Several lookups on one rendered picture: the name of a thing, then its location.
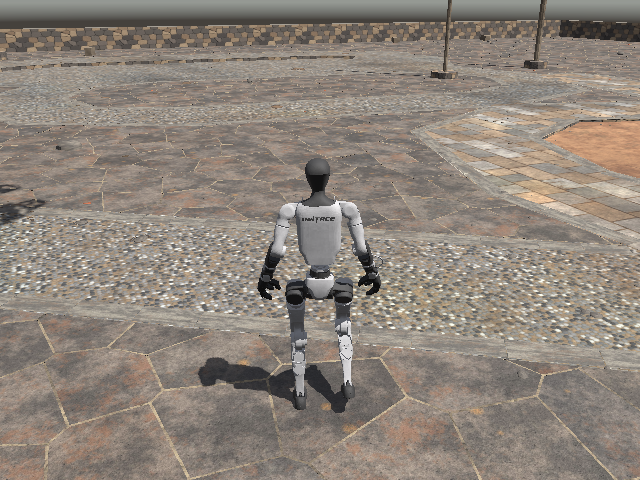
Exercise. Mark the robot right hand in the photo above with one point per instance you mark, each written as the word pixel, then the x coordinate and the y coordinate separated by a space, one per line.
pixel 366 281

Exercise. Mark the robot torso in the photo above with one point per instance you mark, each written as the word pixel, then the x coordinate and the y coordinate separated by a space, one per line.
pixel 319 240

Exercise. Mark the robot left hand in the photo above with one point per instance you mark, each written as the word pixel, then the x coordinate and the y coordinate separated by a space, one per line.
pixel 269 285

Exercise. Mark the right robot upper arm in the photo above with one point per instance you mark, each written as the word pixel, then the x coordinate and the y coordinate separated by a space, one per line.
pixel 349 210

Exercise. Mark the robot left forearm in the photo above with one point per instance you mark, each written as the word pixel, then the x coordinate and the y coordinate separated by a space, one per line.
pixel 269 266

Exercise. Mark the robot right forearm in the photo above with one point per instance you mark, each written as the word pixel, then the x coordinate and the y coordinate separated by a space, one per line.
pixel 368 263

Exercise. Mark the left robot upper arm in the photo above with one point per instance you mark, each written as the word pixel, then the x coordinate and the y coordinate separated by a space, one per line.
pixel 287 212

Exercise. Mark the left robot shin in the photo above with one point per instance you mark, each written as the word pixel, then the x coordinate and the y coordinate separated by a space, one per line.
pixel 298 366

